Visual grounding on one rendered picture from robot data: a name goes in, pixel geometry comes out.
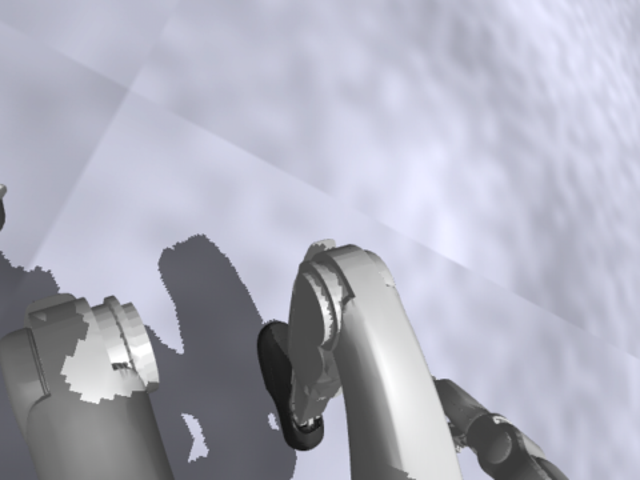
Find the right robot foot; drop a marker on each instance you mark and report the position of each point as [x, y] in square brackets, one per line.
[276, 369]

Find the right robot arm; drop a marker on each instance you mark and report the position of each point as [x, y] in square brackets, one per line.
[505, 453]

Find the right robot hand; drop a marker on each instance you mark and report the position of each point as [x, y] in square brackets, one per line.
[461, 409]

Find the can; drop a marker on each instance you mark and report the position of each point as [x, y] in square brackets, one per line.
[2, 215]

